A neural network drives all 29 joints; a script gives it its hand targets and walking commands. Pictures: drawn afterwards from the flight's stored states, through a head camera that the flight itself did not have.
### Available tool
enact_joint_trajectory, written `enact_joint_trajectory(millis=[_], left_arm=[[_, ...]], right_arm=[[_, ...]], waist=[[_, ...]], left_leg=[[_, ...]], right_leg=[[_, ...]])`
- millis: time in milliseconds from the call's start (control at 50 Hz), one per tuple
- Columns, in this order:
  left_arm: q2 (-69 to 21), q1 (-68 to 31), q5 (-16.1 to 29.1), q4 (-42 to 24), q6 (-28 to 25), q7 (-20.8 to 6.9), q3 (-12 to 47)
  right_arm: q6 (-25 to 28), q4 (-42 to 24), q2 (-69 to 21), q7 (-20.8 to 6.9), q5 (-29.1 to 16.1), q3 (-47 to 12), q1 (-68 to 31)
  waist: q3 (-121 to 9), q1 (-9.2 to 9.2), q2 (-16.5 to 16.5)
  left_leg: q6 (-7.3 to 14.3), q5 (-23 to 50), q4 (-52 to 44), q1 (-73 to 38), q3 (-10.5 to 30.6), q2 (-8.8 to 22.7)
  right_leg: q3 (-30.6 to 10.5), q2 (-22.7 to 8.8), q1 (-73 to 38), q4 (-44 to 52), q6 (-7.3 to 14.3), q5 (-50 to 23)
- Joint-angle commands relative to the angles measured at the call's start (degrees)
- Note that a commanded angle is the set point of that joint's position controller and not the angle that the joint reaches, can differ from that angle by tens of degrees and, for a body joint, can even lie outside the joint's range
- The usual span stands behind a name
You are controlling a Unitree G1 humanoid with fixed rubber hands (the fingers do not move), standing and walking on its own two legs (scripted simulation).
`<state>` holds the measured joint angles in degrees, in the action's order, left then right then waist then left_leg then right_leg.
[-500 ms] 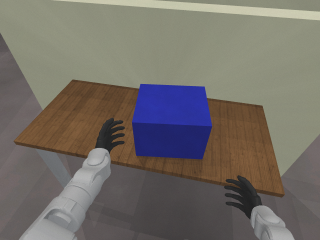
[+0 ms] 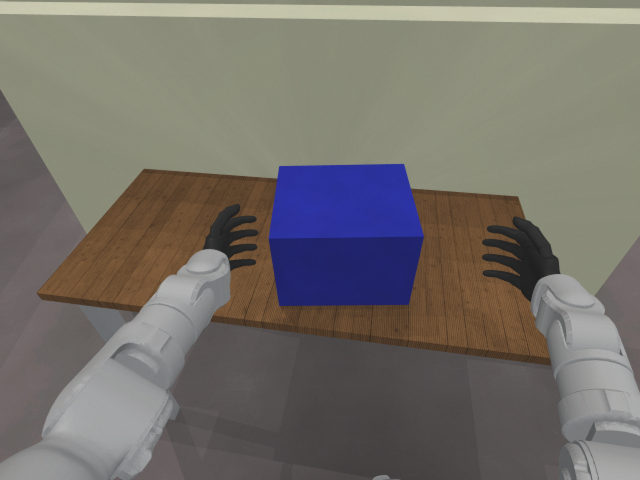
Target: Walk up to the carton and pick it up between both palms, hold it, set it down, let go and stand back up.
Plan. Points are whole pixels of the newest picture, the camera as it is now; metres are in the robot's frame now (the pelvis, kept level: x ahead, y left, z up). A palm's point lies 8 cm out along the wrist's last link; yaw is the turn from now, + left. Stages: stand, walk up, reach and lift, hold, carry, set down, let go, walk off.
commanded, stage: reach and lift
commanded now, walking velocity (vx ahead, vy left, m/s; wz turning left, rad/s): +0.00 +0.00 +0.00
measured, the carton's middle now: (342, 233) +0.54 -0.08 +0.00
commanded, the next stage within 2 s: none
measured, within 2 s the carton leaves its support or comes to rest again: neither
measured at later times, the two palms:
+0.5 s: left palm (204, 217) +0.47 +0.13 +0.11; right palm (457, 221) +0.46 -0.25 +0.08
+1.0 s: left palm (214, 189) +0.57 +0.13 +0.09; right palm (465, 186) +0.55 -0.30 +0.07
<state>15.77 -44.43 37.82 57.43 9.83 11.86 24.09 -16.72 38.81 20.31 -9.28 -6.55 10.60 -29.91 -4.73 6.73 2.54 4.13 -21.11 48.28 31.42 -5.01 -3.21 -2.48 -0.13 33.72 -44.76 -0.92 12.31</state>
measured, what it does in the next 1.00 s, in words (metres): shifts its weight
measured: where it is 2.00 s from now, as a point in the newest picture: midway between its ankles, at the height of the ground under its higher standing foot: outside the picture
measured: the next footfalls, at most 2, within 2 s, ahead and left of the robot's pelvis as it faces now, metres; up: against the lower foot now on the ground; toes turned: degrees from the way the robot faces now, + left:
none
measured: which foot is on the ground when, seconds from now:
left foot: down 0.00-1.00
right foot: down 0.00-1.00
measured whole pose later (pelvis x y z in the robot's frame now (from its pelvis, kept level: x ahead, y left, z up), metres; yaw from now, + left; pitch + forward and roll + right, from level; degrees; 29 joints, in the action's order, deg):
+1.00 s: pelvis +0.14 -0.08 +0.04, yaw +9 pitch +19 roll +2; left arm 17.2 -47.0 10.5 60.3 -8.2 -1.9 0.2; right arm 11.7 57.9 19.2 5.4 -21.9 -5.4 -39.9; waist -8.7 7.5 -0.3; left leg -1.1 -12.6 31.2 33.7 2.3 -1.2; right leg -0.4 3.2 34.6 -32.3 2.3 15.1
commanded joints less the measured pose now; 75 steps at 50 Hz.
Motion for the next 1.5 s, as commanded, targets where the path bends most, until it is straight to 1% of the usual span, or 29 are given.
enact_joint_trajectory(millis=[0, 60, 140, 180, 200, 260, 320, 400, 420, 500, 540, 700, 780, 840, 860, 1000, 1060, 1080, 1100, 1140, 1240, 1280, 1300, 1320, 1340, 1360, 1380, 1400, 1480], left_arm=[[10.0, -32.4, -6.2, -9.5, 0.5, -0.2, -6.2], [9.1, -30.7, -12.0, -9.7, 2.3, -0.9, -8.8], [9.9, -34.0, -12.9, -8.2, 2.5, -4.7, -8.9], [9.3, -31.8, -14.6, -8.0, 2.2, -6.7, -9.2], [8.0, -30.1, -15.9, -11.9, 2.2, -7.6, -9.9], [3.0, -34.4, -18.7, -15.2, 1.1, -7.9, -10.5], [4.3, -41.2, -18.0, -6.0, -1.1, -8.9, -10.7], [6.8, -45.8, -17.1, -11.7, -5.8, -6.4, -12.2], [7.1, -45.1, -16.1, -8.7, -7.0, -5.5, -13.3], [8.9, -42.0, -14.1, -3.3, -7.5, -4.2, -16.1], [11.1, -39.0, -15.1, -2.0, -8.7, -5.3, -19.3], [15.1, -32.0, -22.0, -6.4, -16.6, -11.0, -26.8], [11.7, -29.9, -23.9, -6.9, -19.4, -12.9, -25.2], [12.9, -29.2, -26.0, -4.1, -19.3, -13.9, -25.4], [13.6, -29.2, -26.4, -9.5, -19.4, -13.7, -26.4], [12.2, -25.7, -29.1, -5.3, -21.5, -13.8, -26.1], [13.1, -30.5, -28.9, -0.4, -22.0, -14.4, -26.1], [10.4, -28.1, -27.6, -11.9, -23.8, -13.8, -24.4], [11.1, -28.8, -29.4, -3.6, -23.7, -13.7, -24.7], [11.4, -33.5, -29.0, -3.9, -25.7, -13.5, -25.4], [12.5, -31.2, -28.8, 3.9, -27.1, -14.9, -24.8], [13.2, -31.3, -28.0, -1.0, -28.5, -14.8, -25.9], [10.2, -29.0, -29.7, 9.1, -28.9, -14.8, -24.5], [13.6, -32.3, -29.1, -1.7, -29.3, -14.2, -26.2], [9.1, -32.4, -29.9, 6.2, -29.8, -13.8, -24.3], [10.7, -36.6, -28.5, -6.3, -30.5, -12.8, -23.5], [6.3, -36.0, -30.0, 4.9, -30.7, -12.4, -21.6], [8.5, -41.2, -29.1, -1.8, -30.7, -11.6, -21.5], [4.6, -35.9, -29.0, 12.1, -32.5, -11.9, -20.3]], right_arm=[[-1.0, 1.1, 17.0, -4.0, 1.9, 2.0, -31.3], [-2.2, 11.1, 14.9, -6.6, 3.3, 0.9, -29.0], [-3.2, 17.2, 7.9, -6.8, -0.5, -1.3, -29.2], [-2.9, 15.8, 4.8, -5.0, -0.5, -1.0, -26.9], [-1.3, 10.0, 4.3, -3.6, -1.1, -0.8, -26.9], [2.8, 3.3, 6.9, -0.3, 1.3, 4.1, -33.8], [5.2, 4.6, 8.7, 4.6, 3.5, 6.2, -40.7], [10.8, 2.9, 11.2, 9.4, 4.8, 9.0, -44.2], [11.6, 4.9, 10.4, 10.7, 5.1, 8.0, -43.9], [12.3, 4.9, 8.2, 13.0, 1.9, 1.8, -43.4], [13.9, 4.0, 6.0, 14.4, 0.1, -1.3, -41.8], [23.5, 2.6, 6.0, 16.7, -8.6, -9.5, -37.2], [27.8, 5.4, 5.6, 15.9, -11.4, -12.0, -35.5], [29.9, 10.3, 7.6, 15.3, -13.9, -13.6, -34.9], [31.1, 5.2, 8.2, 15.4, -15.4, -14.3, -34.7], [32.8, 12.3, 8.5, 14.4, -17.0, -15.8, -30.7], [32.4, 16.5, 10.5, 13.9, -16.7, -14.2, -35.4], [34.4, 8.7, 8.3, 14.2, -18.8, -15.4, -31.7], [33.6, 16.0, 9.5, 13.7, -17.2, -14.5, -32.3], [34.5, 16.4, 10.1, 13.2, -16.2, -13.0, -36.2], [35.7, 20.2, 9.6, 14.6, -16.0, -13.3, -36.0], [37.0, 13.9, 8.4, 14.9, -16.5, -14.0, -36.0], [36.6, 23.3, 6.9, 14.3, -14.7, -14.3, -34.5], [37.7, 14.0, 9.4, 14.6, -16.4, -12.8, -36.3], [37.4, 23.4, 7.1, 13.9, -14.7, -12.4, -36.0], [39.1, 14.6, 9.9, 14.0, -16.0, -10.3, -37.9], [38.4, 25.2, 8.4, 13.1, -13.8, -9.4, -36.7], [38.9, 21.1, 12.8, 12.6, -14.4, -7.0, -40.9], [39.5, 30.9, 10.1, 12.1, -12.4, -8.3, -38.2]], waist=[[-23.4, -1.58, -3.2], [-18.7, -1.28, -5.9], [-13.1, 2.19, -13.6], [-12.8, 2.31, -10.9], [-15.4, 1.97, -8.1], [-21.4, 1.73, 9.3], [-20.3, 2.95, 11.8], [-32.3, 2.56, 9.6], [-32.8, 2.46, 4.5], [-40.1, 1.47, -4.8], [-45.0, 0.17, -10.2], [-56.1, -0.35, -9.5], [-53.4, -0.04, -4.4], [-48.2, 0.52, -5.0], [-53.2, -0.39, -5.3], [-46.7, 0.79, -3.3], [-44.2, 0.89, -3.2], [-54.2, 0.79, -1.6], [-50.1, 1.2, -0.1], [-52.7, 0.6, 1.7], [-56.1, 3.3, -2.9], [-65.1, 1.77, -4.3], [-57.1, 2.99, -4.0], [-65.0, 1.43, -2.2], [-60.0, 2.71, 0.0], [-69.9, 2.31, 4.8], [-61.8, 3.47, 8.5], [-67.7, 2.27, 11.4], [-61.8, 3.19, 7.5]], left_leg=[[-2.0, -27.9, -29.9, 9.4, 21.3, 12.7], [-1.6, -20.2, -29.8, 5.3, 19.7, 12.5], [-2.9, -8.9, -18.2, -7.3, 14.5, 5.0], [-4.2, -1.4, -12.2, -11.3, 11.5, 1.7], [-4.3, 2.6, -11.1, -13.0, 10.1, 1.0], [-5.0, -6.0, -19.0, -4.7, 10.6, 3.2], [-5.0, -13.5, -20.3, 3.1, 9.7, 3.1], [-6.4, -3.1, -18.0, -2.5, 9.7, 3.9], [-6.0, -0.6, -17.2, -4.0, 9.3, 4.3], [-3.9, 8.2, -15.6, -1.9, 7.5, 3.8], [-3.0, 14.3, -15.1, 2.0, 6.4, 2.8], [-3.3, 26.5, -15.8, 10.1, 5.3, 0.1], [-4.7, 31.0, -15.9, 6.5, 5.7, 0.0], [-4.8, 35.3, -15.5, 4.1, 6.2, 0.4], [-5.1, 37.6, -15.7, 1.7, 5.5, 0.0], [-4.4, 35.7, -15.7, -2.6, 7.1, 1.3], [-4.7, 32.1, -14.7, -4.6, 7.8, 1.3], [-5.3, 39.1, -13.4, -8.9, 7.0, 1.1], [-5.7, 36.5, -13.4, -8.3, 7.4, 1.4], [-6.3, 34.9, -12.0, -7.3, 7.6, 1.4], [-5.1, 34.7, -9.9, 3.9, 8.3, 0.8], [-4.3, 35.2, -10.7, 5.8, 7.3, 0.4], [-4.2, 29.2, -12.2, 8.9, 8.0, 0.9], [-4.6, 34.9, -11.8, 3.3, 8.0, 0.8], [-5.3, 34.3, -11.1, 1.4, 8.8, 1.7], [-7.1, 42.3, -9.0, -7.2, 8.6, 2.1], [-8.3, 42.8, -6.5, -11.7, 9.6, 2.5], [-10.1, 46.2, -5.1, -20.1, 9.6, 3.4], [-10.5, 46.6, -1.3, -19.7, 10.5, 4.0]], right_leg=[[4.6, 3.6, -27.8, -0.2, 3.2, -2.2], [4.7, 3.5, -23.4, 4.1, 3.1, -2.4], [-3.8, -3.9, -8.6, 18.8, 3.9, 22.8], [-7.1, -6.5, -3.1, 22.5, 4.7, 26.9], [-6.8, -6.4, -3.6, 22.6, 4.4, 23.4], [0.5, -1.2, -15.3, 13.3, 3.4, 3.2], [2.2, -0.4, -19.2, 11.4, 3.2, 6.2], [5.8, 1.6, -17.9, 8.6, 3.4, -2.7], [6.0, 1.6, -17.6, 9.8, 2.7, -3.1], [4.7, 0.9, -21.5, 10.2, 0.6, -11.3], [2.4, 0.2, -28.6, 9.0, -1.2, -22.0], [-3.0, -2.1, -49.4, 2.5, -4.9, -58.6], [-3.1, -2.0, -46.2, 3.4, -4.8, -61.9], [-2.9, -1.9, -42.8, 5.2, -4.7, -67.4], [-3.6, -1.8, -45.8, 5.7, -5.2, -72.7], [-3.7, -2.3, -32.8, 8.5, -4.9, -65.9], [-2.3, -1.2, -24.9, 10.7, -3.8, -55.4], [-1.5, -0.3, -27.3, 10.0, -4.3, -61.2], [-1.1, -0.1, -23.6, 10.5, -4.0, -56.4], [-0.9, 0.0, -19.3, 10.4, -3.7, -53.5], [-2.8, -1.5, -27.6, 5.8, -4.5, -71.1], [-3.6, -2.0, -35.2, 4.4, -5.6, -75.2], [-3.1, -2.5, -30.4, 4.1, -5.1, -68.0], [-3.1, -1.9, -29.7, 5.5, -5.7, -70.7], [-1.0, -0.8, -21.3, 5.8, -4.4, -60.1], [0.3, 0.4, -16.1, 7.3, -3.9, -60.2], [2.5, 1.8, -3.4, 8.6, -2.8, -48.2], [4.0, 2.8, 3.9, 11.5, -1.3, -43.8], [4.9, 3.6, 8.5, 11.7, 0.1, -42.6]])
